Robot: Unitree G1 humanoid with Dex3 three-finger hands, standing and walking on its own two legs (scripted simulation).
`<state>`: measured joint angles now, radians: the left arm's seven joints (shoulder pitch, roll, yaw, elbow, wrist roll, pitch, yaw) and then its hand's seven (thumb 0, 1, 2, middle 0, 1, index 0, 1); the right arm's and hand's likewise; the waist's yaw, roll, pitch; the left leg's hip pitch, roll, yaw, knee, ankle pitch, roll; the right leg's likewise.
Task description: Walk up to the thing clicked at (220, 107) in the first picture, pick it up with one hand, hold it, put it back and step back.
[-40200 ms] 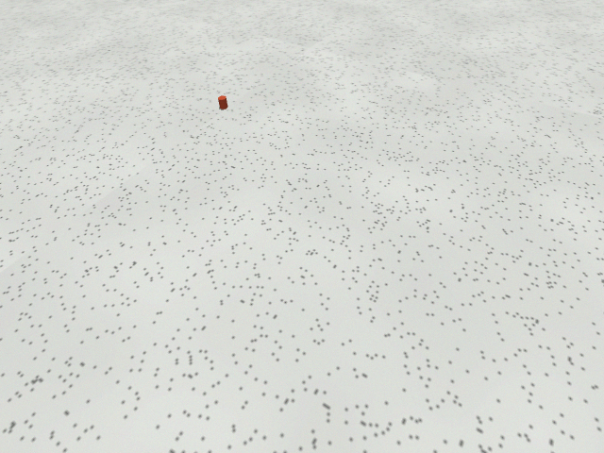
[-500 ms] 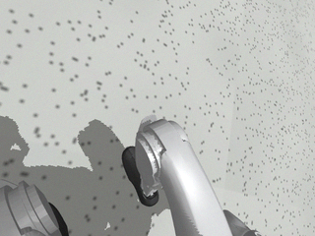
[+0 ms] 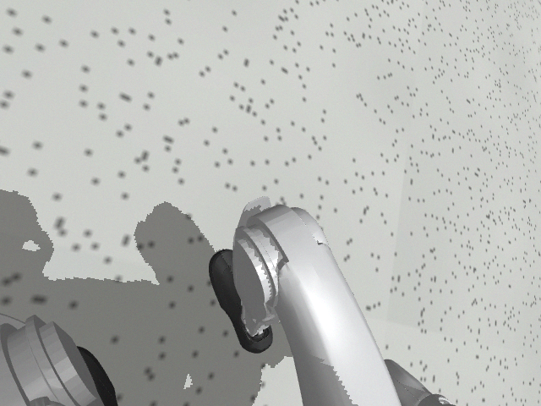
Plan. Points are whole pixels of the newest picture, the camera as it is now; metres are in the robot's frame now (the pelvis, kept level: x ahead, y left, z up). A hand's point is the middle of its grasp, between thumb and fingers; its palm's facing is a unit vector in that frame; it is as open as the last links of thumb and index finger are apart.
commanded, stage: close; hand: left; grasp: from above
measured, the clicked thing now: out of the picture +0.49 +0.37 -0.27
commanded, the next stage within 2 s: settle in 0.72 s
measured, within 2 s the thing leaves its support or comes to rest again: leaves its support in 1.08 s
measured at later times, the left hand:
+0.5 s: hand out of the picture +0.47 +0.38 -0.24, palm faces -0.42 -0.16 -0.89, open 9.0 cm
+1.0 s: hand out of the picture +0.47 +0.38 -0.23, palm faces -0.41 -0.15 -0.90, open 7.9 cm
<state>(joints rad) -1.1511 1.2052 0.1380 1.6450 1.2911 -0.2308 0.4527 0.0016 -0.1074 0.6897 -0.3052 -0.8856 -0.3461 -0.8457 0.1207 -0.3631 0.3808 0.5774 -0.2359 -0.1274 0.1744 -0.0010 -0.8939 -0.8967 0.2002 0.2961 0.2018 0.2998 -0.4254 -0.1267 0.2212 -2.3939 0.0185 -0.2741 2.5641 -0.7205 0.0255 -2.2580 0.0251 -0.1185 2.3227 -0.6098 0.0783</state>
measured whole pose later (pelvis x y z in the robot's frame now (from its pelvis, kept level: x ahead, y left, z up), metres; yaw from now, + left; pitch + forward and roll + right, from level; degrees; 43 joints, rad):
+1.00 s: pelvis +0.00 +0.00 +0.00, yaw +0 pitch +29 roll -18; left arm -1.14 1.19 0.14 1.63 1.32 -0.25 0.45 0.02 0.33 0.40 -0.72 -0.68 -0.73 -0.59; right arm 0.12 -0.35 0.37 0.59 -0.24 -0.13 0.18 0.00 -0.90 -0.90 0.20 0.30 0.20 0.30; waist -0.41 -0.12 0.19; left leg -2.40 0.02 -0.27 2.57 -0.72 0.03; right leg -2.25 0.02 -0.12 2.32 -0.61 0.06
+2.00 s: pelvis -0.01 -0.01 +0.03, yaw +6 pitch +34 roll -13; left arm -1.11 0.94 0.08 1.31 1.23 -0.18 0.14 0.10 0.44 0.24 -0.96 -0.55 -0.81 -0.40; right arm 0.20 -0.33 0.16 0.55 -0.12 0.04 0.12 0.00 -0.92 -0.90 0.20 0.30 0.20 0.30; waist -0.31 0.02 0.01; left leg -2.37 -0.01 -0.17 2.39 -0.64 0.03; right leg -2.25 -0.04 -0.05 2.24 -0.60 0.05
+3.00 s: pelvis +0.01 -0.01 +0.28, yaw +13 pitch +24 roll -4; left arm -0.39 0.56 -0.07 0.67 0.94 -0.05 0.00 0.04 0.40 0.30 -0.88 -0.65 -0.76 -0.48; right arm 0.19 -0.25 -0.01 0.65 0.03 0.07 -0.03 0.01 -0.92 -0.90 0.20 0.30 0.20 0.30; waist -0.08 0.07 -0.16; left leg -1.42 0.05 -0.05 1.57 -0.58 0.00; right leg -1.39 -0.04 -0.01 1.49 -0.52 0.06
